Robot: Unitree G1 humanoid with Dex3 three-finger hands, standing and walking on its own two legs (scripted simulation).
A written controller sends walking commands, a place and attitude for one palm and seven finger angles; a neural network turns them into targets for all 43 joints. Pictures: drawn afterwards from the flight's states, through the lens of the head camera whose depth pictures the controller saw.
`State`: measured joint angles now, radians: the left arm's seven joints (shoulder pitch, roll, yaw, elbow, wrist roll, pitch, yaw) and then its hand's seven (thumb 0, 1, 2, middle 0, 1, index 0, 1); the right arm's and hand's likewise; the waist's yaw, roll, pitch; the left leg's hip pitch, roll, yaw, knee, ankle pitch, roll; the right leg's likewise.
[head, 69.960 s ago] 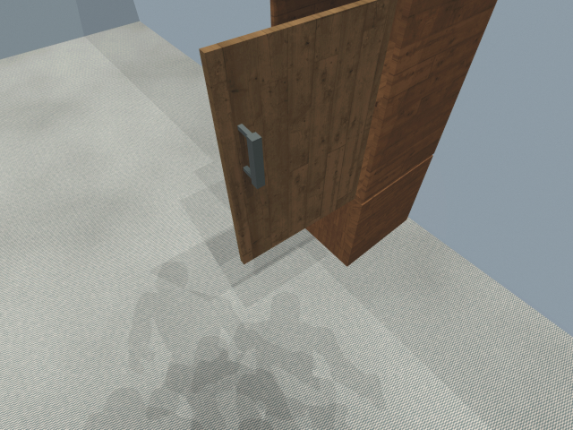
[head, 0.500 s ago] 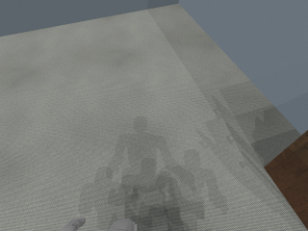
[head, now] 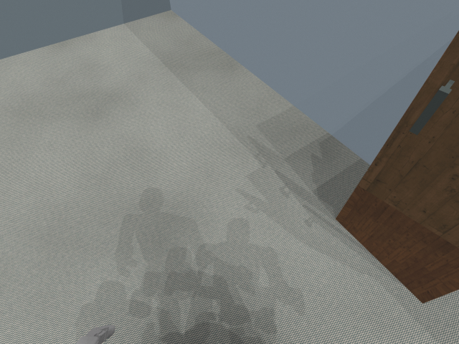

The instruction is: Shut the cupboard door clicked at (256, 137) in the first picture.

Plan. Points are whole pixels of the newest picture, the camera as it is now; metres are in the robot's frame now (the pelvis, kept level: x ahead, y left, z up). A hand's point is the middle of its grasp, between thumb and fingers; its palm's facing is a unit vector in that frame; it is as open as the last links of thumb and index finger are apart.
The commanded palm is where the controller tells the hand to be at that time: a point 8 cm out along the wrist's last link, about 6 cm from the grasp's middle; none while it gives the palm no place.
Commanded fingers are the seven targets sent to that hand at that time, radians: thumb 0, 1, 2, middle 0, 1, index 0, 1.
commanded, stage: turn to face it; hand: left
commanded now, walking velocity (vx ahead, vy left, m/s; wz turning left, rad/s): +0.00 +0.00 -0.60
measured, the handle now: (432, 107) +0.61 -0.42 +0.05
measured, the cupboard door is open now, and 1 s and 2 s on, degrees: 11 11 11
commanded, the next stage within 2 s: take the last steps up to it in 1.10 s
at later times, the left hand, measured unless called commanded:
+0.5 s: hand (136, 331) +0.16 +0.20 -0.17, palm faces -0.22 -0.95 -0.21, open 7.4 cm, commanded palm none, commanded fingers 0.00 0.90 0.90 -0.20 -0.30 -0.20 -0.30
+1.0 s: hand (187, 297) +0.22 +0.11 -0.15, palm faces -0.50 -0.83 -0.24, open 7.4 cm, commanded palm none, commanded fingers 0.00 0.90 0.90 -0.20 -0.30 -0.20 -0.30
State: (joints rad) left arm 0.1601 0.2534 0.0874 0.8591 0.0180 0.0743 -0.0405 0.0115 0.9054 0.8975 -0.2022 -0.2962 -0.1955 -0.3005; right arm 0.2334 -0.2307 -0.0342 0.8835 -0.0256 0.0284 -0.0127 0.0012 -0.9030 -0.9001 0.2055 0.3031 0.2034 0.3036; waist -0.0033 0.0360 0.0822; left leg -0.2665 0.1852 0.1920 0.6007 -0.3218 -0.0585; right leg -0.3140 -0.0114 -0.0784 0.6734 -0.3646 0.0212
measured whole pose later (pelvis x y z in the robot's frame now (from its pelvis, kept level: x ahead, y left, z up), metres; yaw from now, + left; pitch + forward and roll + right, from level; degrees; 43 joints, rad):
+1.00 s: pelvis +0.04 -0.01 +0.01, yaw -31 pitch +1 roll +0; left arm 0.18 0.21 0.04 0.90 0.02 0.04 0.00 0.01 0.90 0.90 -0.21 -0.30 -0.20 -0.30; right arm 0.21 -0.26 -0.05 0.92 -0.01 0.06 -0.01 0.00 -0.91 -0.90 0.20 0.30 0.20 0.30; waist -0.01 0.01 0.05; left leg -0.46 0.07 0.05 0.93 -0.42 -0.09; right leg -0.25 0.00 0.03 0.50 -0.28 0.00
